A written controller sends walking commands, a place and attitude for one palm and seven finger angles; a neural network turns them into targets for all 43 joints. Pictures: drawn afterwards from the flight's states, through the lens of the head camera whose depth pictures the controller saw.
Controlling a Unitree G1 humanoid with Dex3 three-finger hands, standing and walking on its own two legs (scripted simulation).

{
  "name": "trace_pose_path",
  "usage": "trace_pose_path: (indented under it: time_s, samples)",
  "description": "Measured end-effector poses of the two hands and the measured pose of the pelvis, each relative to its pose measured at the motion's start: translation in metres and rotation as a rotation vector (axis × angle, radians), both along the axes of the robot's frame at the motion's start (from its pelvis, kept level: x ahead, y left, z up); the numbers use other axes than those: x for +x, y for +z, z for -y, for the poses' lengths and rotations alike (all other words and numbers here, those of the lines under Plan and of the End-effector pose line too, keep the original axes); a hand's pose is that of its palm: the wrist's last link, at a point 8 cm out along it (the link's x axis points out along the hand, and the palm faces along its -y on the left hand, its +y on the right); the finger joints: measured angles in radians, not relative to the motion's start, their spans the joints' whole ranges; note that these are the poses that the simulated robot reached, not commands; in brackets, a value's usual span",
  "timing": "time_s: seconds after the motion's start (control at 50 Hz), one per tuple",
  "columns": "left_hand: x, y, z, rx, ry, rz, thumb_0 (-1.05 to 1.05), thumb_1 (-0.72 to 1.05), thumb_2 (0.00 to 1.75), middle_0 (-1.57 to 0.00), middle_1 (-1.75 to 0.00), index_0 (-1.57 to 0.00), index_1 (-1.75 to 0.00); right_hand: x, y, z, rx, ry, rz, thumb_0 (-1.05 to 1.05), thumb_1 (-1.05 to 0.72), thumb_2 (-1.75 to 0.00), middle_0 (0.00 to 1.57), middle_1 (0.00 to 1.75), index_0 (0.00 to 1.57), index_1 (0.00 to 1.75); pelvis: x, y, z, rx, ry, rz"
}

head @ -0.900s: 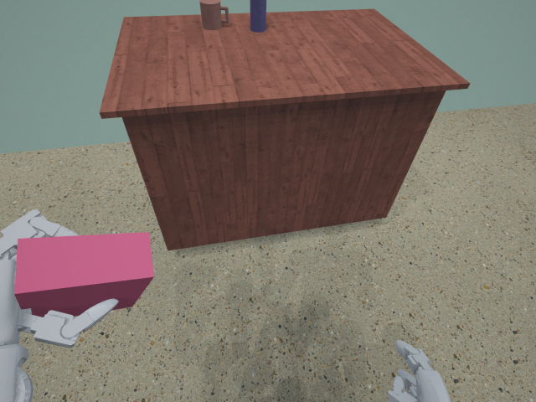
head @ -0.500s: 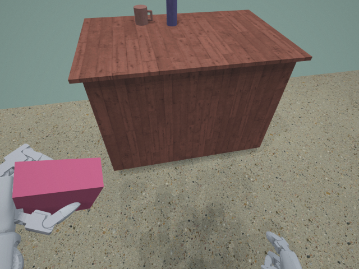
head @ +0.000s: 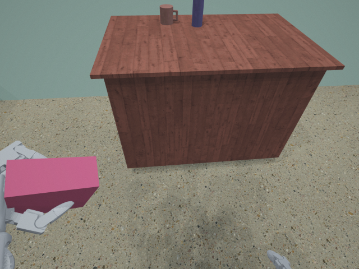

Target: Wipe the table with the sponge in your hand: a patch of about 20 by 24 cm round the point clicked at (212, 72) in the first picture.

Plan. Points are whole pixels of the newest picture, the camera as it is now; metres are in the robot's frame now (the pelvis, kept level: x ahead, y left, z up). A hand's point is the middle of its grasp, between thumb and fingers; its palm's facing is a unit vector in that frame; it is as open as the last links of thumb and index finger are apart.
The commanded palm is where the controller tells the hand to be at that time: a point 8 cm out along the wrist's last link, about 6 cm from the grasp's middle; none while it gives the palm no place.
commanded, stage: walk to a spot facing it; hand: left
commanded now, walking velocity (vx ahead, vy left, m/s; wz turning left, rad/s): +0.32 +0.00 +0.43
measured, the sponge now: (64, 186) +0.22 +0.21 +0.15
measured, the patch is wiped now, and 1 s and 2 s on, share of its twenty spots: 0.00 0.00 0.00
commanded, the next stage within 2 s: turn to face it in 0.40 s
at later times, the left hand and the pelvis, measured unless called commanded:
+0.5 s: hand (28, 152) +0.26 +0.27 +0.19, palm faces +0.52 -0.73 -0.44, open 9.6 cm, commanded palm +0.21 +0.31 +0.19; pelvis +0.10 +0.01 +0.01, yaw +9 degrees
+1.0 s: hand (104, 106) +0.39 +0.18 +0.19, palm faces +0.33 -0.82 -0.46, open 9.6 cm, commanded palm +0.34 +0.22 +0.19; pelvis +0.16 -0.05 +0.01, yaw -3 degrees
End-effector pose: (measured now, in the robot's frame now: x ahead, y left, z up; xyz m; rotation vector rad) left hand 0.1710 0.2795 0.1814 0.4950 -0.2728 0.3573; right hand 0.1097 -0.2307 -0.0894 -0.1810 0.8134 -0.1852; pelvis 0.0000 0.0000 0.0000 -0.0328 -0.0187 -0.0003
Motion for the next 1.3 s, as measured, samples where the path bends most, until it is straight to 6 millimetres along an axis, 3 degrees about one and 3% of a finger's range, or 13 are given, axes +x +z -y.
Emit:
trace_pose_path:
  time_s: [0.1,0.18,0.26,0.32,0.4,0.48,0.56,0.64,0.76,0.88,1.0,1.2,1.3]
  samples:
    - [-0.002,-0.008,-0.006,-0.051,0.05,-0.011,0.0,-0.43,0.97,-0.81,-1.32,-0.81,-1.32,0.029,0.002,-0.002,-0.037,0.094,-0.061,0.01,-0.9,-0.9,0.2,0.3,0.2,0.3,0.016,0.006,-0.003,0.03,0.067,0.006]
    - [0.003,-0.004,-0.024,-0.03,0.083,0.014,0.0,-0.43,0.97,-0.81,-1.32,-0.81,-1.32,0.067,0.013,-0.01,-0.09,0.148,-0.041,0.01,-0.9,-0.9,0.2,0.3,0.2,0.3,0.032,0.005,-0.011,0.041,0.112,0.003]
    - [0.013,0.001,-0.044,0.012,0.117,0.095,0.0,-0.43,0.97,-0.81,-1.32,-0.81,-1.32,0.114,0.015,-0.027,-0.106,0.164,0.063,0.01,-0.9,-0.9,0.2,0.3,0.2,0.3,0.043,-0.009,-0.024,0.054,0.114,0.018]
    - [0.026,0.009,-0.051,0.042,0.131,0.097,0.0,-0.43,0.97,-0.82,-1.32,-0.81,-1.32,0.139,0.02,-0.048,-0.04,0.184,0.108,0.01,-0.91,-0.9,0.2,0.3,0.2,0.3,0.052,-0.005,-0.024,0.048,0.125,0.016]
    - [0.038,0.02,-0.044,0.038,0.133,0.075,0.0,-0.43,0.97,-0.82,-1.32,-0.81,-1.32,0.159,0.025,-0.071,0.048,0.223,0.124,0.01,-0.91,-0.9,0.2,0.3,0.2,0.3,0.07,0.005,-0.02,0.034,0.143,-0.003]
    - [0.044,0.026,-0.027,0.045,0.136,0.031,0.0,-0.43,0.97,-0.82,-1.32,-0.81,-1.32,0.174,0.02,-0.078,0.102,0.256,0.105,0.01,-0.9,-0.9,0.2,0.3,0.21,0.3,0.091,0.01,-0.011,0.033,0.155,-0.013]
    - [0.056,0.021,-0.013,0.081,0.191,-0.019,0.0,-0.43,0.97,-0.82,-1.32,-0.81,-1.32,0.191,0.0,-0.066,0.127,0.277,0.064,0.01,-0.9,-0.9,0.21,0.3,0.21,0.3,0.116,0.003,0.006,0.048,0.164,-0.007]
    - [0.079,0.009,-0.001,0.062,0.249,-0.045,0.0,-0.43,0.97,-0.82,-1.32,-0.81,-1.32,0.211,-0.02,-0.039,0.107,0.283,0.014,0.01,-0.9,-0.9,0.21,0.3,0.21,0.3,0.133,-0.004,0.023,0.048,0.172,0.01]
    - [0.123,0.0,0.024,0.007,0.179,-0.097,0.0,-0.43,0.97,-0.82,-1.32,-0.81,-1.32,0.232,0.0,0.012,0.04,0.214,0.029,0.01,-0.9,-0.9,0.2,0.3,0.21,0.3,0.147,0.009,0.039,0.085,0.103,-0.007]
    - [0.162,0.019,0.054,0.055,-0.004,-0.032,0.0,-0.43,0.97,-0.82,-1.32,-0.81,-1.32,0.236,0.028,0.053,-0.028,0.117,0.083,0.01,-0.91,-0.9,0.2,0.3,0.2,0.3,0.156,0.013,0.048,0.083,0.028,-0.034]
    - [0.183,0.027,0.061,0.073,-0.098,0.024,0.0,-0.43,0.97,-0.82,-1.32,-0.81,-1.32,0.221,0.04,0.073,-0.051,0.026,0.084,0.01,-0.91,-0.9,0.2,0.3,0.2,0.3,0.163,0.012,0.048,0.065,-0.047,-0.051]
    - [0.201,0.009,0.061,0.027,-0.148,-0.015,0.0,-0.43,0.97,-0.82,-1.32,-0.81,-1.32,0.178,0.027,0.056,-0.017,-0.062,0.045,0.01,-0.91,-0.9,0.2,0.3,0.2,0.3,0.162,0.007,0.038,0.059,-0.148,-0.025]
    - [0.204,0.014,0.081,0.052,-0.172,-0.026,0.0,-0.43,0.97,-0.82,-1.32,-0.81,-1.32,0.156,0.01,0.045,0.068,-0.071,0.043,0.01,-0.9,-0.9,0.2,0.3,0.2,0.3,0.154,0.006,0.046,0.037,-0.199,-0.005]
